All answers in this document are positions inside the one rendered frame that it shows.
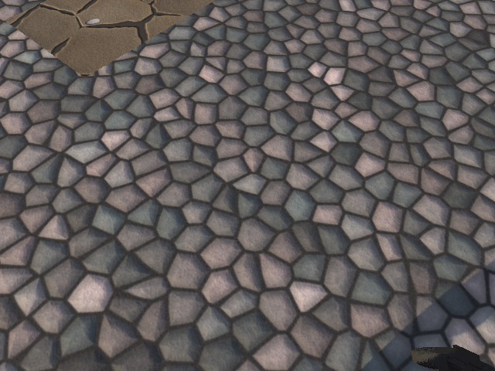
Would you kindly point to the robot right hand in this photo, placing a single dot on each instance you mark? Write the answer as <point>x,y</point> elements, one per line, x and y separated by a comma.
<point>449,359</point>

